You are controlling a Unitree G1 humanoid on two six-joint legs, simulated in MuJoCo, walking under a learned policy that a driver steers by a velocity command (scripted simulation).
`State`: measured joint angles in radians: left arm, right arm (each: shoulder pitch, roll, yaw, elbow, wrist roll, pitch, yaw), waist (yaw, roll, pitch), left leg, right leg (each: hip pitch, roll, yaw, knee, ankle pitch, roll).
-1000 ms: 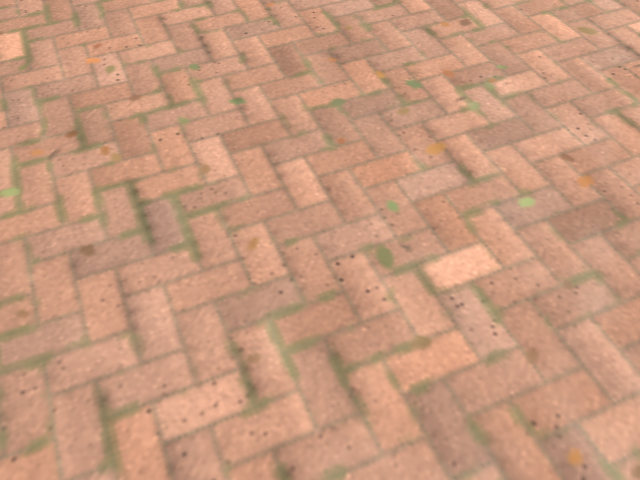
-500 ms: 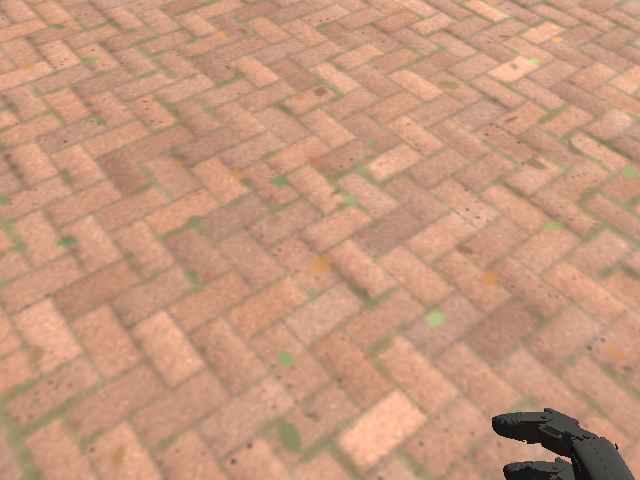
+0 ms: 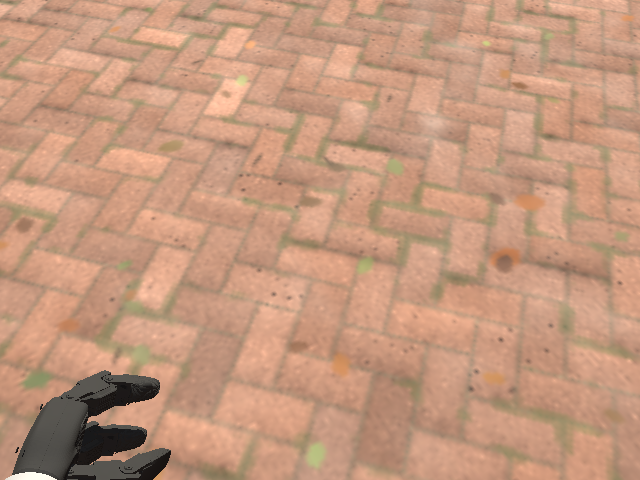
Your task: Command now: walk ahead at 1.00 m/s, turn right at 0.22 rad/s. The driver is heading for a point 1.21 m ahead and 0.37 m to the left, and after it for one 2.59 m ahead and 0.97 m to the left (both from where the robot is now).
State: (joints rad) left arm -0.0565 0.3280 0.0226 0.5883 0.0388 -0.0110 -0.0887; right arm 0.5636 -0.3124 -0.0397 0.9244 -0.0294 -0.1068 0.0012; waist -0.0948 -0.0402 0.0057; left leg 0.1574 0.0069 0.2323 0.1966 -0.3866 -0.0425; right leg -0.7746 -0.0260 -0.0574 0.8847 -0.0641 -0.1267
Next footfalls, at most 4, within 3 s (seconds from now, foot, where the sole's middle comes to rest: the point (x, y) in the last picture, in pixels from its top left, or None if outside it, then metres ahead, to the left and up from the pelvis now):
0.10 right None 0.27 -0.07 -0.76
0.52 left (229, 383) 0.70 0.16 -0.76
0.96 right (204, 232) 1.14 0.22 -0.76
1.36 left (61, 211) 1.25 0.61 -0.76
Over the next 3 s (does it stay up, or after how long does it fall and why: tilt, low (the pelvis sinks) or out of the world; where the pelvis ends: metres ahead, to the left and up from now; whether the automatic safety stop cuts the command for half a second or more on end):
stays up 2.58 0.94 0.01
